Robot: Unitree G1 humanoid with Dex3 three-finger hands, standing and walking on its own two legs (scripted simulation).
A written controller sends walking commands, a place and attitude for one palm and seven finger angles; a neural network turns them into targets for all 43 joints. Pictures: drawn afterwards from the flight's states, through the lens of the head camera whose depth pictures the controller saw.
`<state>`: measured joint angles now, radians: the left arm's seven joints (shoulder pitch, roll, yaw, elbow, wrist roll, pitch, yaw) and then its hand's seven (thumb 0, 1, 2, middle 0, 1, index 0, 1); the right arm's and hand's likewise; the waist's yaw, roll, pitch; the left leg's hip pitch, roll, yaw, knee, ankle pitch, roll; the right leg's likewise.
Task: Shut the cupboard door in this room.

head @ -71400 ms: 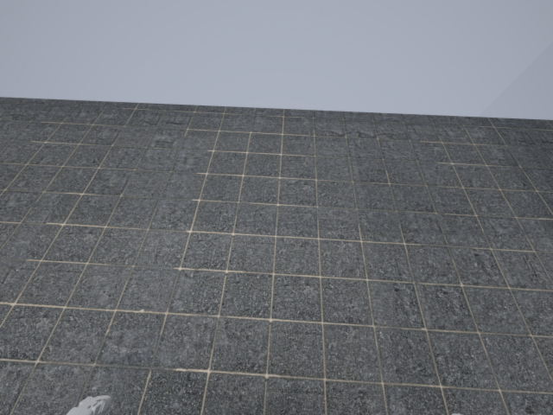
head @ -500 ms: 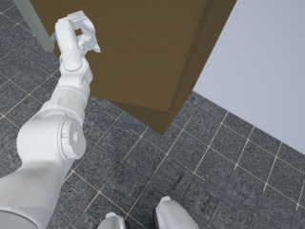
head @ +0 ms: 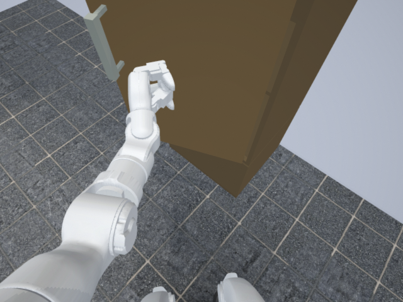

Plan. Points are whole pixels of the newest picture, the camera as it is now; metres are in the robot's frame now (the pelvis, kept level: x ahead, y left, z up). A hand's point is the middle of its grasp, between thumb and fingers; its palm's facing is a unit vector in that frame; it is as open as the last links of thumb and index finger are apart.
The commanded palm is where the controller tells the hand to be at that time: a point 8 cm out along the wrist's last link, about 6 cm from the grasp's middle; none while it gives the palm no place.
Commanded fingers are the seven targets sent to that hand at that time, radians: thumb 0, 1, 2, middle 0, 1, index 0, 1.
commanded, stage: draw the hand back to the body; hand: left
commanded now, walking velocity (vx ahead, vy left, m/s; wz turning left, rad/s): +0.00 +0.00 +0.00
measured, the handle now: (108, 45) +0.67 +0.15 +0.09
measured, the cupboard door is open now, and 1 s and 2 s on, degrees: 23 23 23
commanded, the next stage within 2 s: step back with the hand held close in 1.64 s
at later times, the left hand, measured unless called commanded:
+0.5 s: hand (105, 120) +0.40 +0.11 +0.15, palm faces +0.09 -1.00 +0.00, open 3.2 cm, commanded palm +0.36 +0.16 +0.15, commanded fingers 0.00 0.90 0.90 -1.22 -1.41 -1.22 -1.41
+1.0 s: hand out of the picture +0.26 +0.23 +0.19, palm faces +0.28 -0.92 -0.28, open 4.2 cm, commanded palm +0.22 +0.28 +0.21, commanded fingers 0.00 0.90 0.90 -0.53 -0.66 -0.53 -0.66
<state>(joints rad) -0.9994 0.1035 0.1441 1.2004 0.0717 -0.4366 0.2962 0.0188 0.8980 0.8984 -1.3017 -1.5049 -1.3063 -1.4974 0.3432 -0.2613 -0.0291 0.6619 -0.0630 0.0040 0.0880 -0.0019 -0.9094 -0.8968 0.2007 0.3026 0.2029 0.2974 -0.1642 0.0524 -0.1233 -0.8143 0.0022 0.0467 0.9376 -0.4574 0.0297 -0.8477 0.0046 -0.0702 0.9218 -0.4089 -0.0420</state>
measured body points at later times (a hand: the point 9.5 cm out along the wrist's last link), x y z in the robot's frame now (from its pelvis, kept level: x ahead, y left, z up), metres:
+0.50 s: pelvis +0.00 +0.00 +0.04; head +0.03 -0.02 +0.48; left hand +0.39 +0.17 +0.15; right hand +0.08 -0.27 -0.08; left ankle -0.01 +0.10 -0.68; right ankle +0.01 -0.09 -0.68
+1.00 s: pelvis +0.01 +0.02 +0.06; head +0.00 +0.00 +0.51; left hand +0.24 +0.28 +0.21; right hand +0.21 -0.17 -0.03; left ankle -0.01 +0.10 -0.68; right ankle +0.01 -0.09 -0.68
